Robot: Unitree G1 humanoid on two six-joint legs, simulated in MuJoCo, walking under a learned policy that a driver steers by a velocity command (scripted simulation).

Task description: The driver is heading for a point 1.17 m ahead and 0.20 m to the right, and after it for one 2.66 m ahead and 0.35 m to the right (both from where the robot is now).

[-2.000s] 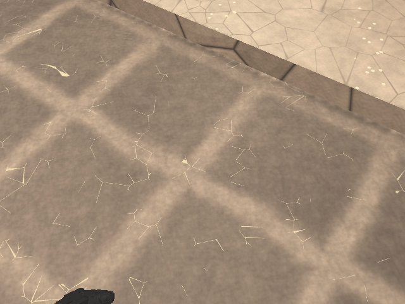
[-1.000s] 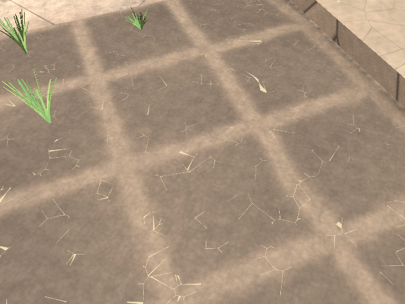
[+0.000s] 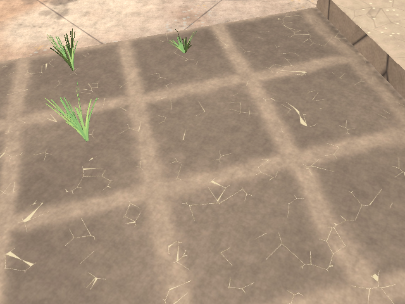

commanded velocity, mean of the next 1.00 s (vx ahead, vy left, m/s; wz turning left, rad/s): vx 0.47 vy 0.00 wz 0.00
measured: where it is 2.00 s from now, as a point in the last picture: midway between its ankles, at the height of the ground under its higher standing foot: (225, 189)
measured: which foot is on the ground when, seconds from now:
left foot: down 0.00-0.00, up 0.02-0.48, down 0.50-1.00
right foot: down 0.00-0.48, up 0.50-1.00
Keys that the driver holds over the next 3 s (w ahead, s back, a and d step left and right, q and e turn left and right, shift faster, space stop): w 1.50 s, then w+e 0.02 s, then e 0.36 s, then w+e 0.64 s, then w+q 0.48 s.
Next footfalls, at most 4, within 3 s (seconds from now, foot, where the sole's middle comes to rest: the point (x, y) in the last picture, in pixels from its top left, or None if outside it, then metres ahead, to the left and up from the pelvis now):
0.50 left None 0.41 0.05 -0.77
1.04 right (250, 249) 0.72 -0.12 -0.77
1.58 left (199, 184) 1.02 0.06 -0.78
2.16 right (252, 184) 1.00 -0.15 -0.78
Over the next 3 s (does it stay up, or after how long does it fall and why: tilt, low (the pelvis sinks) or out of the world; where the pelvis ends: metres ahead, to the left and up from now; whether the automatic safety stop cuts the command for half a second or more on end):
stays up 1.36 -0.23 0.01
